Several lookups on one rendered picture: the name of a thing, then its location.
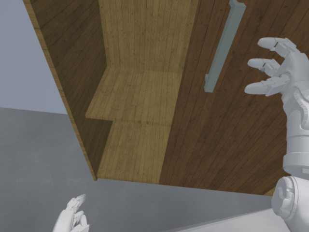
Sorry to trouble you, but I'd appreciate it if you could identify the right robot upper arm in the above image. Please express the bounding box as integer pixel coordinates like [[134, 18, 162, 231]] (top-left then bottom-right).
[[271, 176, 309, 232]]

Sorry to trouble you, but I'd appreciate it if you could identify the handle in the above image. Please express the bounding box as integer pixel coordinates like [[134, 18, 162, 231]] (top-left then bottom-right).
[[204, 0, 246, 93]]

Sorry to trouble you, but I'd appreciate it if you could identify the robot right forearm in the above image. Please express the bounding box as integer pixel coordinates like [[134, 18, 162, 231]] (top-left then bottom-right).
[[281, 81, 309, 180]]

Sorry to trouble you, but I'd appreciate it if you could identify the robot left hand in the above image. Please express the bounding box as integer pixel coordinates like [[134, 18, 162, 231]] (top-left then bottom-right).
[[53, 194, 89, 232]]

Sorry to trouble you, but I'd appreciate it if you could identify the robot right hand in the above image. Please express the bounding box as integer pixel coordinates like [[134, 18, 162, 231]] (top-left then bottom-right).
[[244, 37, 309, 96]]

